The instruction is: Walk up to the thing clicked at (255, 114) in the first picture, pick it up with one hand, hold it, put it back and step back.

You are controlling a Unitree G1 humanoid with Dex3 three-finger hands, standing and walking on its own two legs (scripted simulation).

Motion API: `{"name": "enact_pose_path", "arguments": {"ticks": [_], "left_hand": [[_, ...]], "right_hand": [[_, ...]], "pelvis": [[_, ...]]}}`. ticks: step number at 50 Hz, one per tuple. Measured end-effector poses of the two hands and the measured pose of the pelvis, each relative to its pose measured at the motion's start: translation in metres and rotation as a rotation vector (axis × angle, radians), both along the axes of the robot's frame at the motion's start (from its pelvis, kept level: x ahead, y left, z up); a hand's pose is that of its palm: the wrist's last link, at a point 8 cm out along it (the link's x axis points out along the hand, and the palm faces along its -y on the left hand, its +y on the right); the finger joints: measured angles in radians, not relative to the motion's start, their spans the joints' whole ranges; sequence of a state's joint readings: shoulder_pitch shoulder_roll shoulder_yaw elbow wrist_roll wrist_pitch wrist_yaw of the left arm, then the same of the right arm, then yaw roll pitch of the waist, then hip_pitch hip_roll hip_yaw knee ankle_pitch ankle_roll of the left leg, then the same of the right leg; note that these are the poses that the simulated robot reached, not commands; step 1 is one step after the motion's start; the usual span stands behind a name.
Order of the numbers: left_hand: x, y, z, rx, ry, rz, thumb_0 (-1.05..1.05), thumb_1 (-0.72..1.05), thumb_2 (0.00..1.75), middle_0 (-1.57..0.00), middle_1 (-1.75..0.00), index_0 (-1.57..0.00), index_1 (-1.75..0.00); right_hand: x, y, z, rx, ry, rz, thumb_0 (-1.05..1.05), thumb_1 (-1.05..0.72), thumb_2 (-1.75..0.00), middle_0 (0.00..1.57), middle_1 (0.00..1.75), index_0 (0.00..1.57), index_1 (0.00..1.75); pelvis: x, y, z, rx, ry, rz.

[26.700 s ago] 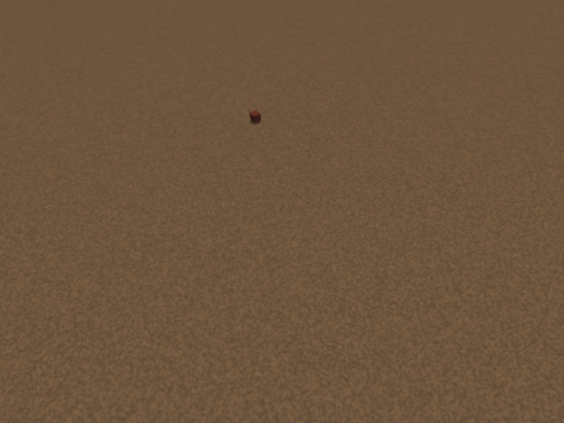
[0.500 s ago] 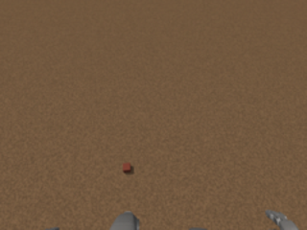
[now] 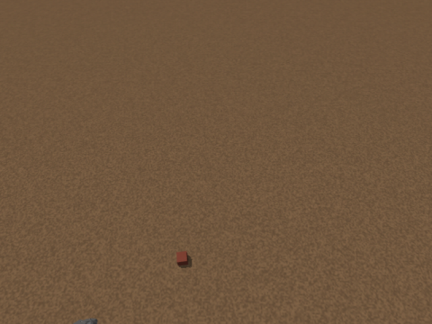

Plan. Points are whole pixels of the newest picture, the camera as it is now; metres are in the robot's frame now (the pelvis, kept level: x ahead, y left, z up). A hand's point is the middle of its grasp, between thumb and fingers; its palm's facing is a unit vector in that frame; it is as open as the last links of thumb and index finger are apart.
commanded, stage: walk up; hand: left
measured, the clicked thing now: (182, 258) +0.50 +0.20 -0.75
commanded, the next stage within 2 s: none
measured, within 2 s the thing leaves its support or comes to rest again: neither
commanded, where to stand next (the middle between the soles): +0.13 -0.05 m, yaw +2 degrees
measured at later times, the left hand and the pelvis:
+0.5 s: hand out of the picture +0.06 +0.25 -0.16, palm faces +0.01 -0.95 -0.32, open 7.4 cm; pelvis +0.00 +0.00 +0.00, yaw +1 degrees
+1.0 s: hand out of the picture +0.14 +0.29 -0.16, palm faces -0.01 -0.93 -0.37, open 7.4 cm; pelvis +0.08 +0.02 -0.01, yaw +2 degrees
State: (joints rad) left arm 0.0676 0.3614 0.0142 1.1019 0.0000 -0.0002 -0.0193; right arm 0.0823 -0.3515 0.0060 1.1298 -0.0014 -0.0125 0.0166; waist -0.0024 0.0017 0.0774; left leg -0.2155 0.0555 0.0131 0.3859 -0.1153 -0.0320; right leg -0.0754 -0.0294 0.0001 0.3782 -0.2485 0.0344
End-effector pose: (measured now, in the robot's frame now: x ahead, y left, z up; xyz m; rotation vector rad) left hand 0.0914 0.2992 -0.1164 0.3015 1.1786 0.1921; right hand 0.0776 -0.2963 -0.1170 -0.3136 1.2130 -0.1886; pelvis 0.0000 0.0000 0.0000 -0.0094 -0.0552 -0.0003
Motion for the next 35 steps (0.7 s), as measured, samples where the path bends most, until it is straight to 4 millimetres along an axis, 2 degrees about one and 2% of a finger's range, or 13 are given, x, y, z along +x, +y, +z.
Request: {"name": "enact_pose_path", "arguments": {"ticks": [7,14,21,28,32,35], "left_hand": [[-0.003,0.001,-0.004,-0.013,0.019,-0.002,0.01,0.91,0.89,-0.21,-0.3,-0.2,-0.3],[-0.019,0.001,-0.007,-0.017,0.064,0.013,0.01,0.91,0.89,-0.21,-0.3,-0.2,-0.3],[-0.035,0.001,-0.007,-0.011,0.099,0.043,0.01,0.91,0.89,-0.21,-0.3,-0.2,-0.3],[-0.037,0.0,-0.006,-0.008,0.096,0.056,0.01,0.91,0.89,-0.21,-0.3,-0.2,-0.3],[-0.035,0.004,-0.003,-0.008,0.065,0.055,0.01,0.91,0.89,-0.21,-0.3,-0.2,-0.3],[-0.036,0.014,-0.006,0.001,0.058,0.065,0.01,0.91,0.89,-0.21,-0.3,-0.2,-0.3]], "right_hand": [[-0.012,-0.002,0.005,-0.019,0.021,-0.023,0.0,-0.9,-0.89,0.2,0.3,0.21,0.3],[-0.013,-0.002,0.004,-0.017,0.035,-0.022,0.0,-0.9,-0.89,0.2,0.3,0.21,0.3],[-0.003,0.001,0.002,-0.004,0.028,-0.01,0.0,-0.9,-0.89,0.2,0.3,0.21,0.3],[0.011,0.004,0.001,0.01,0.008,0.009,0.0,-0.9,-0.89,0.2,0.3,0.21,0.3],[0.017,0.0,0.004,0.008,-0.004,0.026,0.0,-0.9,-0.89,0.2,0.3,0.21,0.3],[0.025,-0.004,0.003,-0.022,0.005,0.04,0.0,-0.9,-0.89,0.2,0.3,0.21,0.3]], "pelvis": [[-0.002,0.002,0.002,-0.002,0.006,0.002],[-0.001,0.002,0.002,-0.002,0.016,0.009],[0.002,0.001,0.003,-0.004,0.016,0.016],[0.005,-0.001,0.003,-0.003,0.016,0.021],[0.016,0.001,0.002,0.001,0.019,0.025],[0.027,0.008,-0.004,-0.011,0.016,0.031]]}}
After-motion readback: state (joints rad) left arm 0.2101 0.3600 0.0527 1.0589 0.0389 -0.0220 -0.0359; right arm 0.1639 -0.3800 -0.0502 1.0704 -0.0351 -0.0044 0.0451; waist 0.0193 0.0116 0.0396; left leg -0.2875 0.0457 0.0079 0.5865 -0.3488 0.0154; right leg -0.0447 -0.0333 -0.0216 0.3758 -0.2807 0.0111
